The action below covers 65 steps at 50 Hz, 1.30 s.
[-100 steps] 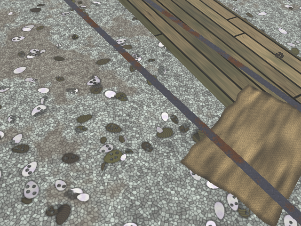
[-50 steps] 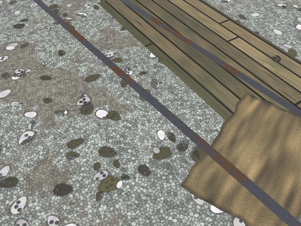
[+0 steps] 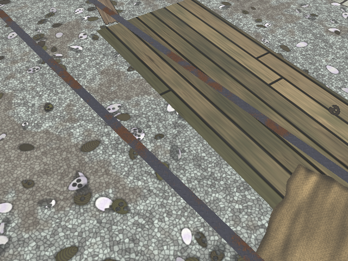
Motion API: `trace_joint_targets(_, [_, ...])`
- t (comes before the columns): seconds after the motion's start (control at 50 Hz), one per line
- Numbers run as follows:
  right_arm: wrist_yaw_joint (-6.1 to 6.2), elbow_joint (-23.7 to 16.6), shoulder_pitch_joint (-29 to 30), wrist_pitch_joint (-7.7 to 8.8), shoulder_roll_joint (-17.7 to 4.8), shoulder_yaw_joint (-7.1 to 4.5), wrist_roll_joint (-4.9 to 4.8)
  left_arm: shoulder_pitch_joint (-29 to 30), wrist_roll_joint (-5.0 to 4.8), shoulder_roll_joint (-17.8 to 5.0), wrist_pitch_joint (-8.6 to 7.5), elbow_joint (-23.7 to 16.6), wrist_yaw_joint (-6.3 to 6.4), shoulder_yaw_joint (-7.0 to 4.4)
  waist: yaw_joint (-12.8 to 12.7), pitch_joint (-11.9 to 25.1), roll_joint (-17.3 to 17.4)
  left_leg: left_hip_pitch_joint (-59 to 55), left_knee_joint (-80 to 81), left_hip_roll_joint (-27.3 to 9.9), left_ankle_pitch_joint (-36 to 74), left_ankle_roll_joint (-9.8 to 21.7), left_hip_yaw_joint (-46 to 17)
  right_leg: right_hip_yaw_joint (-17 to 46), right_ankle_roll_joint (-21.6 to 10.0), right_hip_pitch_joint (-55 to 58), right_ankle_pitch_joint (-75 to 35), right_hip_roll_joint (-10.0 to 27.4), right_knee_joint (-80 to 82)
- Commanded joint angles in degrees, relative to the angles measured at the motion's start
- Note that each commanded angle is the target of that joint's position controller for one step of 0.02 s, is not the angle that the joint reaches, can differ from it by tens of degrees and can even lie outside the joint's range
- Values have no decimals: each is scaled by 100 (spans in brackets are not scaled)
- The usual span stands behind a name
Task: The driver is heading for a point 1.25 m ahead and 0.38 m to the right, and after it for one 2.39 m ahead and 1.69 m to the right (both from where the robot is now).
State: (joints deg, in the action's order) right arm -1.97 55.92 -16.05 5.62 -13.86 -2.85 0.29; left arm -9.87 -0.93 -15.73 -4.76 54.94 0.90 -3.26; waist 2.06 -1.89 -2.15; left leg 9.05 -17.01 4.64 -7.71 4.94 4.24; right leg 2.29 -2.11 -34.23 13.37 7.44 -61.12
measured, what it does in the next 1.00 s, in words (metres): walks ahead: right foot, then left foot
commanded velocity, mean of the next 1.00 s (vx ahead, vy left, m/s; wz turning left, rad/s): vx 0.50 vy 0.00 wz -0.03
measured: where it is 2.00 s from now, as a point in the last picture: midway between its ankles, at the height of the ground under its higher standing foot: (196, 137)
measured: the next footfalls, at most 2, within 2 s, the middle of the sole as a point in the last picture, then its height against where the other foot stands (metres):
right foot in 0.30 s outside the picture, level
left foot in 0.84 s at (153, 219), level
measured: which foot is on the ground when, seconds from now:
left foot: down 0.00-0.32, up 0.34-0.82, down 0.84-1.00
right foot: up 0.00-0.28, down 0.30-0.86, up 0.88-1.00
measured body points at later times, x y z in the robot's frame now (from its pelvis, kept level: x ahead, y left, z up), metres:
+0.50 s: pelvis +0.30 -0.07 +0.00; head +0.32 -0.08 +0.45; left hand +0.36 +0.19 -0.13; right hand +0.38 -0.35 -0.14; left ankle +0.27 +0.08 -0.66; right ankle +0.33 -0.16 -0.74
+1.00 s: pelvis +0.58 +0.00 -0.01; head +0.61 +0.01 +0.44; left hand +0.63 +0.27 -0.15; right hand +0.68 -0.27 -0.12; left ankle +0.64 +0.08 -0.74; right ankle +0.50 -0.15 -0.65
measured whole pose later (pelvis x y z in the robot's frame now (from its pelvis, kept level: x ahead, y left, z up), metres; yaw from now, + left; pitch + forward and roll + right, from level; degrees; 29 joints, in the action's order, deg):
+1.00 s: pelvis +0.58 +0.00 -0.01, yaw -2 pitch +1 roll +0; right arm -1.5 52.5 -9.4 6.0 -13.8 -3.3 0.4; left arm -16.2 -2.1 -15.5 -4.3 57.2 0.6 -3.6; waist -0.2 -2.1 -2.1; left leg 17.3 -25.4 1.0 -9.0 3.6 6.2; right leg 3.0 -3.1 -24.0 20.0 2.8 -66.5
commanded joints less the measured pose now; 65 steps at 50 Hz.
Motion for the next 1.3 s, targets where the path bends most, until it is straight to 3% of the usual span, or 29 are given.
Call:
trace_joint_targets(0.02, [127,-315,200,101,-835,-142,-5,-19,82,-313,26,-284,18,-80,-220,-180,426,276,1289,-1662,250,932,-1334,138,177,-415,-898,246,820])
trace_joint_targets(0.1, [220,-196,-226,45,-913,-144,-73,825,55,-162,-59,-522,-76,-10,49,-223,436,104,1250,-1415,537,680,-803,-163,231,-118,-2046,-52,2339])
trace_joint_targets(0.2, [239,68,-764,-92,-956,-179,-127,1558,-16,-213,-106,-830,-234,47,237,-355,444,-944,861,-1782,767,624,-818,-149,110,-304,-1746,-210,3102])
trace_joint_targets(0.26, [264,67,-668,-195,-1079,-240,-131,1294,-34,-464,-153,-858,-309,-28,-49,-120,628,-1439,275,-1982,1903,479,-866,-248,-121,208,-1028,-393,3312])
trace_joint_targets(0.28, [265,27,-535,-229,-1099,-243,-127,784,-28,-624,-164,-727,-305,-117,-360,201,700,-1417,-338,-1857,2892,383,-730,-421,-244,959,-926,-584,3408])
trace_joint_targets(0.3, [266,-20,-507,-257,-947,-183,-93,-214,-17,-909,-162,-411,-268,-272,-787,815,632,-1020,-1480,-1540,3256,224,-498,-454,-437,2327,-1010,-647,3388])
trace_joint_targets(0.32, [273,-184,-614,-250,-733,-72,27,-1317,59,-1372,-142,-186,-213,-395,-1069,1744,-59,223,-3359,-1148,1639,10,-218,868,-842,4139,-1034,483,3204])
trace_joint_targets(0.34, [190,-174,-1293,-112,43,133,-16,-1575,47,-1616,-104,-38,-256,-441,-640,2363,-1603,2499,-5138,-56,-2278,-339,-435,3603,-1740,5850,277,1564,3984])
trace_joint_targets(0.36, [185,-151,-838,25,-637,-7,-175,-1385,8,-1002,-121,-109,-266,-264,-860,2009,-892,3147,-5769,-327,-2548,-213,-1166,3716,-1503,5637,837,1367,4375])
trace_joint_targets(0.38, [173,-326,-294,122,-912,-89,-310,-864,17,-775,-146,-226,-242,-192,-774,1223,-680,3474,-5802,-615,-2003,-106,-1062,2817,-1245,4902,459,1198,4464])
trace_joint_targets(0.4, [215,-362,-43,150,-894,-91,-291,-400,58,-661,-162,-335,-242,-145,-587,832,-194,3247,-5563,-929,-1449,-116,-896,2179,-1136,4095,-254,1002,4607])
trace_joint_targets(0.44, [243,-355,-16,65,-759,-147,-165,-68,159,-387,-187,-349,-260,-62,-263,472,-163,2665,-5031,-1251,-904,-180,-885,1410,-1048,3050,-1009,676,4930])
trace_joint_targets(0.5, [247,-382,-21,-104,-484,-125,-131,-226,119,-497,-209,-214,-242,-83,-115,259,-155,2562,-4481,-1350,-674,-319,-779,918,-1152,2593,-1435,567,5295])
trace_joint_targets(0.56, [254,-613,603,-135,-497,-134,-62,-482,109,-681,-177,-107,-133,-127,-228,35,-37,3034,-3536,-1368,138,-491,-721,611,-1155,2665,-1679,523,5478])
trace_joint_targets(0.64, [182,-819,1400,-84,-360,-68,-89,-797,56,-720,-129,9,-65,-120,-461,-134,-90,2713,-2096,-1122,1261,-495,-455,91,-927,2657,-1580,246,5567])
trace_joint_targets(0.74, [37,-1089,2082,-32,-428,-33,-147,-1273,-7,-779,-9,275,-37,-162,-607,-332,-99,2878,-1381,-990,1078,-318,-490,118,-871,3574,-1658,629,5247])
trace_joint_targets(0.8, [-33,-1089,1800,11,-651,-110,-152,-1141,-12,-898,85,272,-2,-222,-307,-95,-223,2313,-1209,-804,452,-91,-377,119,-710,3983,-2761,792,4677])
trace_joint_targets(0.82, [-25,-957,1309,16,-790,-193,-140,-1008,-11,-922,118,239,2,-228,-8,212,-274,1565,-1135,-610,374,16,-197,-9,-617,3932,-3684,673,4099])
trace_joint_targets(0.84, [18,-656,363,12,-1042,-342,-122,-998,14,-762,148,205,-5,-168,399,770,-151,196,-1123,-536,462,172,-170,-152,-470,3482,-3940,352,2994])
trace_joint_targets(0.86, [84,-461,-679,4,-1472,-460,-43,-1117,125,-530,150,66,-11,-56,679,1641,542,-1624,-1260,-1634,443,511,-1413,-370,-284,2205,-2205,-63,1152])
trace_joint_targets(0.88, [49,-351,-877,-22,-1708,-488,-38,-1856,69,253,32,98,-69,149,254,2311,2040,-3263,-461,-2823,-807,1325,-4074,-175,22,50,1786,-1124,-686])
trace_joint_targets(0.9, [48,-419,-760,4,-1140,-331,-71,-1433,-85,-446,-78,147,-82,-10,484,2000,1294,-2931,-72,-2694,-1464,1081,-4233,632,-80,-493,2029,-864,-1342])
trace_joint_targets(0.92, [75,-494,-280,41,-937,-263,-64,-921,-222,-726,-140,-32,-83,-105,393,1196,1066,-2166,58,-2571,-1269,815,-3356,556,-175,-806,1495,-602,-1404])
trace_joint_targets(0.94, [78,-572,183,73,-803,-213,-36,-691,-212,-696,-140,-75,-35,-115,190,782,658,-1345,243,-2388,-771,678,-2680,416,-166,-580,928,-281,-1176])
trace_joint_targets(0.96, [68,-579,456,103,-622,-174,-2,-610,-136,-630,-97,-67,4,-158,43,473,595,-727,454,-2202,-381,589,-2141,401,-140,-354,565,-104,-873])
trace_joint_targets(1.0, [62,-510,603,141,-440,-136,76,-866,-129,-351,64,5,-5,-170,-211,350,775,-147,762,-1953,34,472,-1428,447,-127,186,201,78,-593])
trace_joint_targets(1.08, [174,-350,398,166,-667,-210,93,-514,-94,-220,235,-188,-9,-199,-249,14,551,-49,1036,-1924,734,528,-607,506,-23,-378,-518,116,-30])
trace_joint_targets(1.18, [315,-310,239,95,-793,-227,73,215,-27,-132,176,-501,-148,-169,-87,-172,455,-324,1136,-1775,1170,359,237,154,49,-531,-1735,-8,1443])
trace_joint_targets(1.3, [366,-133,-372,-132,-950,-295,-39,1194,-31,3,181,-1080,-371,-61,210,-446,360,-1541,670,-2108,2192,320,710,-444,-140,-901,-1303,-187,2367])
